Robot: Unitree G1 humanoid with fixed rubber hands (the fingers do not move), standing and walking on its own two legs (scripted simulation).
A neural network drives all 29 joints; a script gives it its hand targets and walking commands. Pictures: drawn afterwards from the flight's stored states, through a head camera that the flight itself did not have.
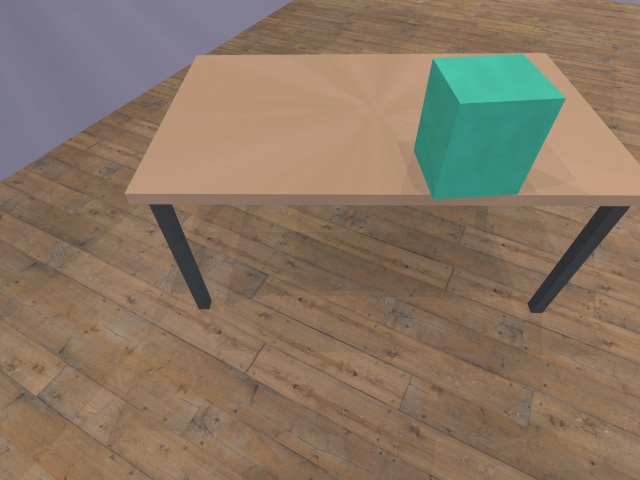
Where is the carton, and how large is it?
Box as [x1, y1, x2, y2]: [414, 54, 565, 198]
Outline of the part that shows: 523,54 433,58 414,146 414,152 433,198 514,194 518,192 565,99 565,97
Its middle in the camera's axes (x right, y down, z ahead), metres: +0.38 -0.27 +0.90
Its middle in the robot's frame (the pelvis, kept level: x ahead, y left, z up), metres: +0.85 -0.36 -0.04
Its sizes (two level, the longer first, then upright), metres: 0.210 0.200 0.250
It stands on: a table, 0.60 m high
